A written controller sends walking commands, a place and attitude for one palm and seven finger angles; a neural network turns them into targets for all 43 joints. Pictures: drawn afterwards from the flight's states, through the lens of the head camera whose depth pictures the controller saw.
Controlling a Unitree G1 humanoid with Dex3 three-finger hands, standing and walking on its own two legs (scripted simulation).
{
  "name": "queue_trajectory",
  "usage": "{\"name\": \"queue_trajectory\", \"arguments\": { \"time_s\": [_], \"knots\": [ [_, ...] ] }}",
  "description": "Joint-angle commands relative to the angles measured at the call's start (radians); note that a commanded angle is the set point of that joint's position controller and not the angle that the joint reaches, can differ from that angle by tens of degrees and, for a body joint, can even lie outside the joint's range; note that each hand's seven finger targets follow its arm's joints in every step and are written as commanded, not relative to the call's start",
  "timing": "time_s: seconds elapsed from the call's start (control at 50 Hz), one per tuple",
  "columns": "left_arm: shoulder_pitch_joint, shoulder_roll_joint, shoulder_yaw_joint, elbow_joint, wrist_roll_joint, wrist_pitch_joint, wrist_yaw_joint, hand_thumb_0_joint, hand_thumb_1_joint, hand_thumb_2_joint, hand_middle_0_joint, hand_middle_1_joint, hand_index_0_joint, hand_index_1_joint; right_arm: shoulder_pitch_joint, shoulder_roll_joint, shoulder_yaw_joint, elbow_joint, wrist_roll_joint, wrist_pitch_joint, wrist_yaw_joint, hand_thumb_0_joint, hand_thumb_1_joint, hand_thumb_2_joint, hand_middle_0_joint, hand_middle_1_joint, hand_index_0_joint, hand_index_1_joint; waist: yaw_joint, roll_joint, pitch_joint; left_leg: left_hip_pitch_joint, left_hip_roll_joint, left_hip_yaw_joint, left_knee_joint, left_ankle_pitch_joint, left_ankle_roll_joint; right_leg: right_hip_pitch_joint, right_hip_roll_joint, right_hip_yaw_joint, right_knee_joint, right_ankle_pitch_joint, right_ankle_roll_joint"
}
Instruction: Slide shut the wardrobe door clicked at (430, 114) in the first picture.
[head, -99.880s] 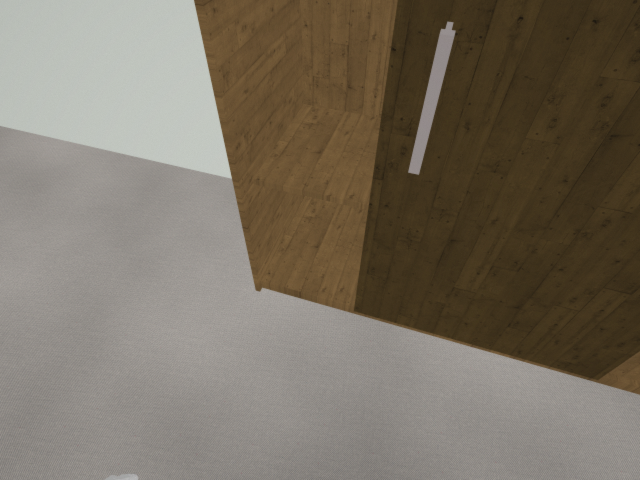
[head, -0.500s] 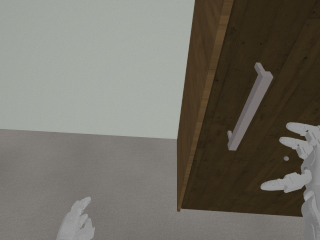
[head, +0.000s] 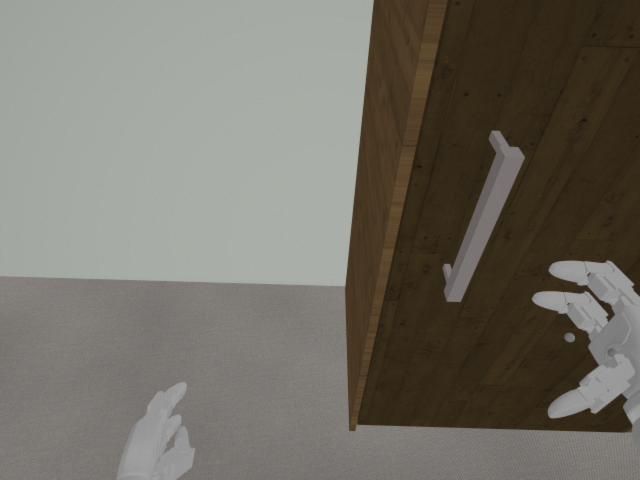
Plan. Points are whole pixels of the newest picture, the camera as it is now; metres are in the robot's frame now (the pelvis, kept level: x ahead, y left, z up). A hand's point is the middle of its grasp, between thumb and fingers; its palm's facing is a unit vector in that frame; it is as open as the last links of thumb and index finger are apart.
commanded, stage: draw the hand back to the body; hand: right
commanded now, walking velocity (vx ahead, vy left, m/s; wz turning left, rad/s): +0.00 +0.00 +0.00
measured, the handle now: (472, 225) +0.43 -0.20 +0.12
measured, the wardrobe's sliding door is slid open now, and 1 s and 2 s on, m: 0.00 0.00 0.00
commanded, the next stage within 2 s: step back with the hand held close in 1.40 s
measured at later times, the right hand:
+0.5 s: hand (609, 355) +0.22 -0.27 +0.14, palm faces +0.37 +0.88 -0.28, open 13.7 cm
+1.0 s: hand (595, 326) +0.23 -0.25 +0.17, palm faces +0.40 +0.84 -0.37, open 9.0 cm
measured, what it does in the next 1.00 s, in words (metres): stands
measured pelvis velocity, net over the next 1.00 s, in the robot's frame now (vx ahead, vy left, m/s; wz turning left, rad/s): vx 0.03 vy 0.00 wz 0.04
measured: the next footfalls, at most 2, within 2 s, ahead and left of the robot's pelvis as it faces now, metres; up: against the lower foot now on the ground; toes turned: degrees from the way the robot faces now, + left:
none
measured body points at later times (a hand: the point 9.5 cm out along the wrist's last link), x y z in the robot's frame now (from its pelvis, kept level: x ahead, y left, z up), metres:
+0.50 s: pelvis +0.01 -0.01 +0.01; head -0.02 -0.01 +0.46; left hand +0.20 +0.21 -0.05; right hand +0.19 -0.32 +0.16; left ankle -0.03 +0.11 -0.73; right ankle +0.08 -0.08 -0.73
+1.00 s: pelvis +0.03 +0.00 +0.02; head +0.01 +0.02 +0.46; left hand +0.21 +0.24 -0.06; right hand +0.20 -0.29 +0.19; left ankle -0.03 +0.11 -0.73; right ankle +0.08 -0.08 -0.73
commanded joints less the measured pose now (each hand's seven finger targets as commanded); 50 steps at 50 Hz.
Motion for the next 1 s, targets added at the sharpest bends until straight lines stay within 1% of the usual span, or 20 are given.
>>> {"name": "queue_trajectory", "arguments": {
  "time_s": [0.0,0.04,0.1,0.14,0.2,0.22,0.3,0.32,0.34,0.36,0.4,0.44,0.52,0.56,0.6,0.66,0.76,0.82,0.92,0.98],
  "knots": [
    [-0.131,0.131,0.065,-0.202,-0.004,-0.094,-0.009,0.0,0.9,0.9,-0.2,-0.3,-0.2,-0.3,-0.081,-0.264,-0.204,-0.249,0.073,-0.025,0.01,0.0,0.55,-0.2,0.25,1.15,0.25,1.15,-0.039,-0.052,-0.13,-0.141,0.001,-0.073,-0.128,0.127,0.005,0.243,-0.007,0.12,-0.103,0.036,0.027],
    [-0.134,0.127,0.066,-0.218,-0.008,-0.102,-0.022,0.0,0.9,0.9,-0.2,-0.3,-0.2,-0.3,-0.033,-0.208,-0.172,-0.3,0.08,-0.015,-0.005,0.0,0.55,-0.2,0.25,1.15,0.25,1.15,-0.032,-0.024,-0.123,-0.163,-0.002,-0.06,-0.121,0.117,0.001,0.251,-0.013,0.119,-0.109,0.026,0.029],
    [-0.128,0.131,0.07,-0.22,-0.01,-0.11,-0.031,0.0,0.9,0.9,-0.2,-0.3,-0.2,-0.3,0.024,-0.163,-0.138,-0.35,0.072,0.008,-0.019,0.0,0.55,-0.2,0.25,1.15,0.25,1.15,-0.023,-0.046,-0.088,-0.186,-0.005,-0.064,-0.124,0.096,-0.003,0.247,-0.017,0.118,-0.107,-0.004,0.028],
    [-0.126,0.135,0.074,-0.222,-0.011,-0.117,-0.029,0.0,0.9,0.9,-0.2,-0.3,-0.2,-0.3,-0.005,-0.149,-0.103,-0.412,0.061,0.018,-0.032,0.0,0.55,-0.2,0.25,1.15,0.25,1.15,-0.011,-0.037,-0.083,-0.203,-0.006,-0.054,-0.119,0.068,-0.005,0.25,-0.02,0.133,-0.12,-0.047,0.026],
    [-0.124,0.141,0.074,-0.204,-0.006,-0.12,-0.018,0.0,0.9,0.9,-0.2,-0.3,-0.2,-0.3,-0.029,-0.206,-0.142,-0.455,0.045,0.022,-0.054,0.0,0.55,-0.2,0.25,1.15,0.25,1.15,-0.01,-0.032,-0.065,-0.202,-0.007,-0.056,-0.127,0.048,-0.004,0.246,-0.019,0.138,-0.126,-0.072,0.024],
    [-0.126,0.141,0.074,-0.207,-0.006,-0.122,-0.016,0.0,0.9,0.9,-0.2,-0.3,-0.2,-0.3,-0.039,-0.213,-0.143,-0.49,0.042,0.019,-0.058,0.0,0.514,-0.218,0.249,1.129,0.249,1.129,-0.01,-0.062,-0.089,-0.197,-0.004,-0.056,-0.125,0.045,-0.003,0.257,-0.015,0.136,-0.128,-0.067,0.023],
    [-0.133,0.132,0.064,-0.189,-0.004,-0.128,-0.009,0.0,0.9,0.9,-0.2,-0.3,-0.2,-0.3,-0.049,-0.212,-0.143,-0.507,0.037,0.014,-0.068,0.0,0.369,-0.287,0.244,1.044,0.244,1.044,-0.011,-0.084,-0.072,-0.187,-0.005,-0.054,-0.131,0.029,0.001,0.27,-0.018,0.15,-0.144,-0.103,0.028],
    [-0.147,0.125,0.076,-0.18,0.035,-0.101,-0.022,0.0,0.9,0.9,-0.2,-0.3,-0.2,-0.3,-0.057,-0.277,-0.157,-0.581,-0.138,-0.039,-0.262,0.0,0.332,-0.305,0.242,1.023,0.242,1.023,-0.041,-0.117,0.02,-0.201,0.015,-0.113,-0.203,0.009,0.015,0.236,-0.02,0.161,-0.172,-0.191,0.036],
    [-0.148,0.112,0.073,-0.176,0.037,-0.088,-0.026,0.0,0.9,0.9,-0.2,-0.3,-0.2,-0.3,0.055,-0.12,-0.064,-0.53,-0.15,-0.045,-0.338,0.0,0.296,-0.322,0.241,1.001,0.241,1.001,-0.014,-0.106,0.06,-0.206,0.029,-0.097,-0.204,-0.009,0.019,0.231,-0.028,0.166,-0.198,-0.254,0.047],
    [-0.137,0.111,0.076,-0.176,0.038,-0.069,-0.032,0.0,0.9,0.9,-0.2,-0.3,-0.2,-0.3,0.091,-0.096,-0.035,-0.537,-0.181,-0.056,-0.393,0.0,0.26,-0.34,0.24,0.98,0.24,0.98,-0.014,-0.081,0.05,-0.172,0.031,-0.091,-0.191,-0.015,0.019,0.235,-0.037,0.176,-0.22,-0.289,0.05],
    [-0.134,0.118,0.085,-0.175,0.046,-0.04,-0.036,0.0,0.9,0.9,-0.2,-0.3,-0.2,-0.3,0.116,-0.117,-0.047,-0.574,-0.21,-0.082,-0.456,0.0,0.188,-0.375,0.237,0.938,0.237,0.938,-0.02,-0.031,-0.005,-0.113,0.03,-0.093,-0.201,0.007,0.019,0.259,-0.037,0.167,-0.239,-0.262,0.042],
    [-0.14,0.116,0.089,-0.179,0.05,-0.026,-0.04,0.0,0.9,0.9,-0.2,-0.3,-0.2,-0.3,0.125,-0.122,-0.041,-0.619,-0.229,-0.101,-0.489,0.0,0.115,-0.41,0.235,0.895,0.235,0.895,-0.018,-0.051,-0.038,-0.088,0.035,-0.098,-0.206,0.039,0.019,0.298,-0.039,0.15,-0.238,-0.196,0.039],
    [-0.151,0.11,0.091,-0.173,0.053,0.003,-0.041,0.0,0.9,0.9,-0.2,-0.3,-0.2,-0.3,0.11,-0.1,-0.014,-0.61,-0.25,-0.116,-0.517,0.0,-0.03,-0.48,0.23,0.81,0.23,0.81,-0.012,-0.036,0.019,-0.067,0.03,-0.097,-0.228,0.045,0.017,0.31,-0.046,0.148,-0.277,-0.186,0.04],
    [-0.153,0.106,0.092,-0.169,0.056,0.01,-0.04,0.0,0.9,0.9,-0.2,-0.3,-0.2,-0.3,0.111,-0.103,-0.02,-0.618,-0.258,-0.126,-0.526,0.0,-0.102,-0.515,0.227,0.767,0.227,0.767,-0.016,-0.057,0.014,-0.054,0.03,-0.095,-0.23,0.055,0.019,0.333,-0.046,0.152,-0.292,-0.181,0.042],
    [-0.158,0.11,0.092,-0.163,0.061,0.02,-0.041,0.0,0.9,0.9,-0.2,-0.3,-0.2,-0.3,0.128,-0.121,-0.042,-0.623,-0.262,-0.132,-0.528,0.0,-0.175,-0.55,0.225,0.725,0.225,0.725,-0.027,-0.042,-0.003,-0.022,0.027,-0.094,-0.237,0.081,0.021,0.345,-0.043,0.15,-0.297,-0.14,0.042],
    [-0.161,0.101,0.096,-0.17,0.061,0.034,-0.047,0.0,0.9,0.9,-0.2,-0.3,-0.2,-0.3,0.2,-0.103,-0.047,-0.611,-0.255,-0.133,-0.524,0.0,-0.284,-0.603,0.221,0.661,0.221,0.661,-0.033,-0.007,0.002,-0.009,0.027,-0.091,-0.243,0.116,0.02,0.359,-0.044,0.129,-0.284,-0.047,0.041],
    [-0.16,0.099,0.103,-0.179,0.062,0.046,-0.058,0.0,0.9,0.9,-0.2,-0.3,-0.2,-0.3,0.249,-0.108,-0.059,-0.666,-0.257,-0.141,-0.519,0.0,-0.465,-0.69,0.215,0.555,0.215,0.555,-0.038,-0.051,-0.015,0.009,0.027,-0.09,-0.247,0.178,0.021,0.389,-0.04,0.106,-0.263,0.065,0.042],
    [-0.159,0.101,0.105,-0.184,0.063,0.052,-0.063,0.0,0.9,0.9,-0.2,-0.3,-0.2,-0.3,0.281,-0.12,-0.074,-0.677,-0.253,-0.139,-0.517,0.0,-0.574,-0.743,0.211,0.491,0.211,0.491,-0.04,-0.017,-0.001,0.009,0.027,-0.091,-0.254,0.193,0.018,0.381,-0.039,0.098,-0.256,0.091,0.04],
    [-0.162,0.098,0.108,-0.187,0.061,0.07,-0.059,0.0,0.9,0.9,-0.2,-0.3,-0.2,-0.3,0.273,-0.121,-0.082,-0.681,-0.247,-0.134,-0.514,0.0,-0.755,-0.83,0.205,0.385,0.205,0.385,-0.035,-0.019,0.025,-0.006,0.029,-0.1,-0.278,0.212,0.013,0.391,-0.032,0.076,-0.242,0.115,0.032],
    [-0.162,0.098,0.112,-0.189,0.064,0.072,-0.057,0.0,0.9,0.9,-0.2,-0.3,-0.2,-0.3,0.275,-0.13,-0.094,-0.702,-0.247,-0.138,-0.515,0.0,-0.864,-0.882,0.201,0.321,0.201,0.321,-0.04,-0.014,-0.01,0.008,0.031,-0.101,-0.277,0.242,0.011,0.409,-0.026,0.066,-0.232,0.141,0.027]
  ]
}}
